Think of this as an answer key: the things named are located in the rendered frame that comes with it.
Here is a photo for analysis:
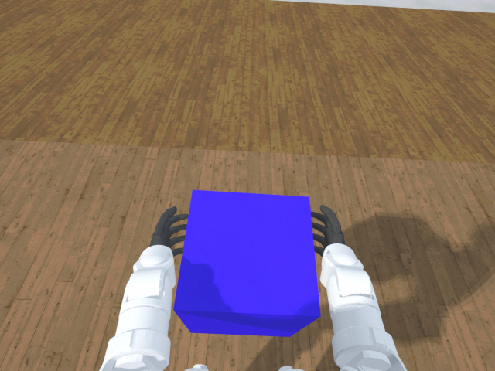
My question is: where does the left robot forearm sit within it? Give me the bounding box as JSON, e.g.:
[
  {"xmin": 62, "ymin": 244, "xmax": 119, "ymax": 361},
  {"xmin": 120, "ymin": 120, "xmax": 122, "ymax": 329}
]
[{"xmin": 99, "ymin": 245, "xmax": 176, "ymax": 371}]

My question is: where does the carton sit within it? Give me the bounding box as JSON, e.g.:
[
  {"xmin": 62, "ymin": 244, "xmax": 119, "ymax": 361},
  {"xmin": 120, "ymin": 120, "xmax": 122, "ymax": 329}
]
[{"xmin": 173, "ymin": 190, "xmax": 321, "ymax": 337}]

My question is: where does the right robot forearm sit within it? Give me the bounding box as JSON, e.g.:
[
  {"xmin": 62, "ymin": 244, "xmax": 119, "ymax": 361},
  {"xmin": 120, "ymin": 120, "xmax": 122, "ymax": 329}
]
[{"xmin": 320, "ymin": 243, "xmax": 407, "ymax": 371}]

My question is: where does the right robot hand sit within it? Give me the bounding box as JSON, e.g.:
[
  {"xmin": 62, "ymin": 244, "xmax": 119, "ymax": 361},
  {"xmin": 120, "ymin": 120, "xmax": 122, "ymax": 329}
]
[{"xmin": 311, "ymin": 205, "xmax": 346, "ymax": 257}]

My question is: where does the left robot hand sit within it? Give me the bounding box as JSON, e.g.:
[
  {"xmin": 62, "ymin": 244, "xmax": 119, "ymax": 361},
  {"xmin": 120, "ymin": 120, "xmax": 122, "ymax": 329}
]
[{"xmin": 150, "ymin": 206, "xmax": 189, "ymax": 256}]

